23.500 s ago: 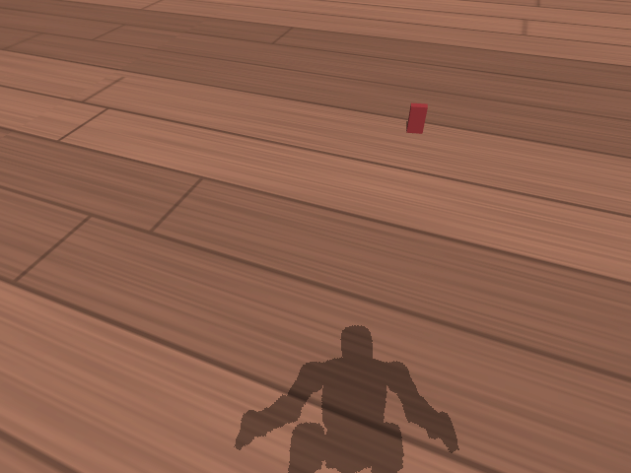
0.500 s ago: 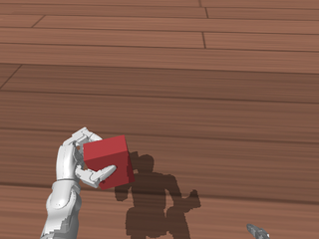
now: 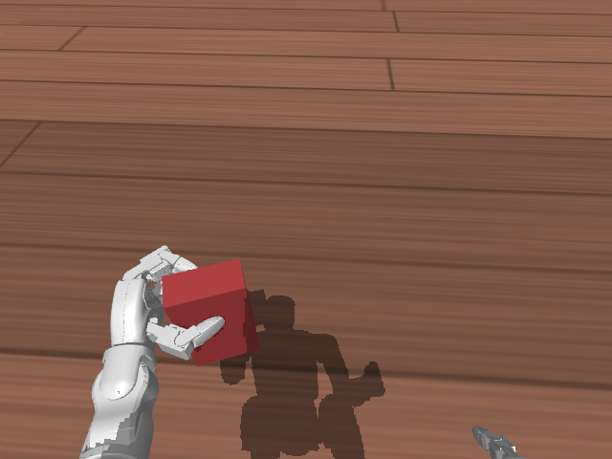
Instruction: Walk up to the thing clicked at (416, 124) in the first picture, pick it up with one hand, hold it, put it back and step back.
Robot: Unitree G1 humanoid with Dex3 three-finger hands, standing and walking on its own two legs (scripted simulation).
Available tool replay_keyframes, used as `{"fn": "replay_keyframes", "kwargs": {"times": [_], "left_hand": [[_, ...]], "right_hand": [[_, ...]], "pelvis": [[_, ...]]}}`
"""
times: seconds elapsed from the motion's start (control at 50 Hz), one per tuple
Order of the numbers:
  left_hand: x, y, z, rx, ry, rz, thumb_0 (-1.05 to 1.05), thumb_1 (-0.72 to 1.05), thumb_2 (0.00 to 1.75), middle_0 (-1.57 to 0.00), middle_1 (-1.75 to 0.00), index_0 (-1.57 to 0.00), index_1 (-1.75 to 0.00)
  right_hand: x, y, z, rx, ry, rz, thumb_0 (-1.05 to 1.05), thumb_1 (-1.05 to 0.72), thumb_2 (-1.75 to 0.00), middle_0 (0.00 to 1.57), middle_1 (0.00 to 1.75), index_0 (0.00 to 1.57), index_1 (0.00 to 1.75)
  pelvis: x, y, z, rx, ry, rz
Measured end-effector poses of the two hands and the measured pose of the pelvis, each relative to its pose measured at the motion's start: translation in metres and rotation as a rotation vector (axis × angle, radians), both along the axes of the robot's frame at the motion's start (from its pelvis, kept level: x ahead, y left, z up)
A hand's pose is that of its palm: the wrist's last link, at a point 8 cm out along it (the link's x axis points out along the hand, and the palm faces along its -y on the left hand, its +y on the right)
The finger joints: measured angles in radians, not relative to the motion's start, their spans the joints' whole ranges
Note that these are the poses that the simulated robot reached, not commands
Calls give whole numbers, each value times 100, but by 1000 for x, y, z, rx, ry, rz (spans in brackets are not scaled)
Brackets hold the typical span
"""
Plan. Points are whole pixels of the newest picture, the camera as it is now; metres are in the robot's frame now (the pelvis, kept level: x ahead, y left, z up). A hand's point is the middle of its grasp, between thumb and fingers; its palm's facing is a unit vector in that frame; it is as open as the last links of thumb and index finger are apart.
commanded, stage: crouch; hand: left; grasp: from the side
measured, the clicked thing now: (216, 316) +0.33 +0.14 +0.02
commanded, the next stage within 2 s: lower in 1.84 s
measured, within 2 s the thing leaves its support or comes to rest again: neither
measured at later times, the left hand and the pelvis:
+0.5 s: hand (214, 344) +0.37 +0.18 -0.17, palm faces +0.11 -0.99 -0.01, open 9.0 cm; pelvis -0.03 +0.00 -0.16, yaw -1 degrees
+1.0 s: hand (224, 374) +0.39 +0.20 -0.37, palm faces +0.16 -0.99 -0.01, open 9.0 cm; pelvis -0.08 +0.00 -0.33, yaw -3 degrees
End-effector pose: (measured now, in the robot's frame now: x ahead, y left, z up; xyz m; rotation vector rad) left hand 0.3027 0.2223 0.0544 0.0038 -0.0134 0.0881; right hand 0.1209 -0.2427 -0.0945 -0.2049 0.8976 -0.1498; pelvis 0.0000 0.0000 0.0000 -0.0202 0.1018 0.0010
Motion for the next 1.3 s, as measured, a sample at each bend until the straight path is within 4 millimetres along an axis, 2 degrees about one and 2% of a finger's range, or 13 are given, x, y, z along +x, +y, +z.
{"fn": "replay_keyframes", "kwargs": {"times": [0.06, 0.12, 0.2, 0.26, 0.42, 0.6, 0.7, 0.84, 0.96, 1.08, 1.2, 1.3], "left_hand": [[1, 1, -11, -15, 9, 18, -1, -46, 105, -94, -124, -93, -121], [3, 1, -30, -27, 27, 34, -1, -46, 105, -94, -123, -93, -121], [7, 0, -64, -23, 48, 30, -1, -46, 104, -94, -123, -93, -121], [12, 2, -93, -22, 42, 30, -1, -45, 104, -94, -124, -93, -121], [33, 11, -179, -4, -13, 30, -1, -45, 104, -93, -125, -92, -122], [42, 17, -271, 3, 13, 54, -1, -45, 104, -93, -125, -92, -122], [43, 22, -318, -2, 18, 73, -1, -45, 104, -92, -125, -92, -123], [46, 29, -380, 2, 14, 79, -1, -45, 104, -92, -126, -91, -123], [55, 31, -416, 11, 0, 78, -1, -45, 104, -92, -126, -91, -123], [65, 29, -445, 9, 8, 69, -1, -45, 104, -92, -125, -92, -123], [73, 27, -473, 3, 16, 66, -1, -45, 104, -93, -125, -92, -122], [80, 30, -493, 0, 16, 66, -1, -45, 104, -93, -124, -92, -122]], "right_hand": [[-1, -1, -3, -2, 4, 9, 1, -91, -90, 20, 30, 20, 30], [-3, -3, -10, -8, 15, 16, 1, -90, -90, 20, 30, 20, 30], [-7, -7, -26, -23, 39, 27, 1, -89, -90, 20, 30, 20, 30], [-12, -12, -45, -39, 64, 38, 1, -89, -90, 20, 30, 20, 30], [-26, -24, -127, -69, 161, 58, 1, -90, -90, 20, 30, 20, 30], [-38, -16, -221, -34, 270, 86, 1, -91, -90, 20, 30, 20, 30], [-46, -12, -261, -29, 308, 113, 1, -92, -91, 20, 30, 20, 30], [-63, -14, -308, -65, 342, 135, 1, -92, -91, 20, 30, 20, 30], [-87, -18, -341, -93, 381, 127, 1, -93, -91, 20, 30, 20, 30], [-118, -21, -366, -102, 435, 107, 1, -93, -91, 20, 30, 20, 30], [-147, -22, -381, -112, 500, 92, 1, -93, -91, 20, 30, 20, 30], [-159, -23, -387, -128, 543, 94, 1, -92, -90, 20, 30, 20, 30]], "pelvis": [[-3, -1, -4, 1, 19, 1], [-7, -1, -11, 1, 50, 2], [-12, -2, -27, 0, 110, 1], [-15, -2, -46, -2, 174, 0], [-22, -3, -123, -11, 345, -8], [-33, 0, -197, -13, 456, -19], [-44, -1, -234, -17, 487, -22], [-60, 2, -286, -30, 493, -32], [-72, 4, -324, -40, 473, -38], [-81, 5, -354, -48, 442, -47], [-85, 5, -375, -60, 421, -63], [-84, 6, -388, -71, 414, -72]]}}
